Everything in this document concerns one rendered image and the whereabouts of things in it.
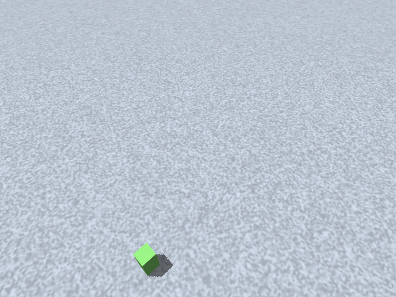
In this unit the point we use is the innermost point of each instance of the carton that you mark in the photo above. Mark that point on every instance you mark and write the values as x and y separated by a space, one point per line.
147 259

